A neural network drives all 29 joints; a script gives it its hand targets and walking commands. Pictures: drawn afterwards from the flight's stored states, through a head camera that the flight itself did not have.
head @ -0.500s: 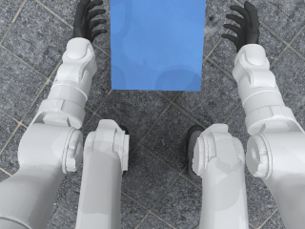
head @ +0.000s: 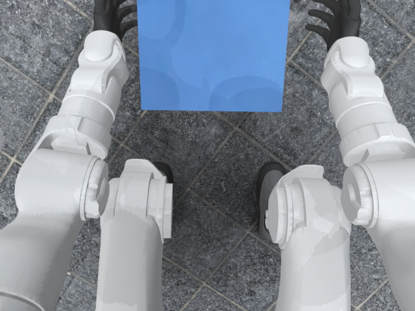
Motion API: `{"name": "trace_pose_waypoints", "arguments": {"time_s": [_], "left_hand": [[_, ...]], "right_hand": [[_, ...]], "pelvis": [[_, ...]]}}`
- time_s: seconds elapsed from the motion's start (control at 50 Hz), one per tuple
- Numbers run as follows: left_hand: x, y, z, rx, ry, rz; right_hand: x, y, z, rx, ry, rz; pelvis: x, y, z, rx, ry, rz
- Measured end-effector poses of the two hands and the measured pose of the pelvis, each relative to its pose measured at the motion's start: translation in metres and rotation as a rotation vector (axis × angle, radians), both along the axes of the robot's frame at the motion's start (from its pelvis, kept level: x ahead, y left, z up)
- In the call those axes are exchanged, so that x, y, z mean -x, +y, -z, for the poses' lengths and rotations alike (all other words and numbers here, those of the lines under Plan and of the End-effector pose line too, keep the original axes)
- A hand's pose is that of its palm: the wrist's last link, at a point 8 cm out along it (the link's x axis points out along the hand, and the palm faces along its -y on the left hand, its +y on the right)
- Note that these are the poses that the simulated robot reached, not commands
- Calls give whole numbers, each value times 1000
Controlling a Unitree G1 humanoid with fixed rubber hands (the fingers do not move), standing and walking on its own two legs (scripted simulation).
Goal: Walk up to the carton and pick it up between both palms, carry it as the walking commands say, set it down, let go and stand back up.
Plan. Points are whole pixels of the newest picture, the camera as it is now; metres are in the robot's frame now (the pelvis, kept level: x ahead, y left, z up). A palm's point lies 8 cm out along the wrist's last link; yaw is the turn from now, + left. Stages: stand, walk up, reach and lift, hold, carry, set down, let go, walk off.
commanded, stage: reach and lift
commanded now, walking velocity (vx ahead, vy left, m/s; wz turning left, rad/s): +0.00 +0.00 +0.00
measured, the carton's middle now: (212, 49) +0.50 +0.01 -0.25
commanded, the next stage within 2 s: none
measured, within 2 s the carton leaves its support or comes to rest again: leaves its support in 0.96 s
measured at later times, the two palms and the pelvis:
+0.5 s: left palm (120, 28) +0.52 +0.16 -0.18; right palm (314, 27) +0.52 -0.14 -0.18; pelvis +0.00 +0.00 +0.00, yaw +0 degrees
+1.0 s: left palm (129, 22) +0.52 +0.14 -0.18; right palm (324, 23) +0.53 -0.15 -0.17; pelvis +0.00 +0.00 -0.01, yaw +0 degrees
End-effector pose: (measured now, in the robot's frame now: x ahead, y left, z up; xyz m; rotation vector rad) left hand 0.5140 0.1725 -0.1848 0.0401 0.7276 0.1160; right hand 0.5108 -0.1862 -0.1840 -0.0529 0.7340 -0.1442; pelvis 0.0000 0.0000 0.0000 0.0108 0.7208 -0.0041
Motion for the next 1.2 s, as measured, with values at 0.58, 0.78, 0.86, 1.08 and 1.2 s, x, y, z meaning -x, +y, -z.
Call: {"name": "trace_pose_waypoints", "arguments": {"time_s": [0.58,0.78,0.86,1.08,1.2], "left_hand": [[-4,-20,-2,-16,-1,24],[-6,-21,-2,-4,26,13],[-7,-24,-3,7,40,18],[-12,-35,-8,21,57,58],[-14,-34,-17,20,36,44]], "right_hand": [[-11,44,-4,-18,-12,-57],[-14,46,-5,-40,6,-20],[-16,42,-6,-36,22,-31],[-15,29,-13,-26,37,-28],[-19,31,-22,-30,15,-23]], "pelvis": [[2,3,-5,4,6,-4],[3,5,1,5,-13,-7],[1,4,6,5,-25,-5],[-5,2,12,7,-6,3],[-5,1,10,5,13,3]]}}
